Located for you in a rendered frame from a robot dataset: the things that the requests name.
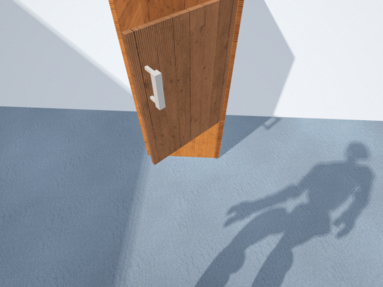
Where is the cupboard door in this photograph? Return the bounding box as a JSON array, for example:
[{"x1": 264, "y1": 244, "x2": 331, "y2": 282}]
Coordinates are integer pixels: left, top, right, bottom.
[{"x1": 121, "y1": 0, "x2": 239, "y2": 165}]

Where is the handle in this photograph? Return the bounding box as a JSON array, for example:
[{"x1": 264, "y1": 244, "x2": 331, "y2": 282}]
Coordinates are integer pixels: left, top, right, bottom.
[{"x1": 144, "y1": 66, "x2": 166, "y2": 110}]

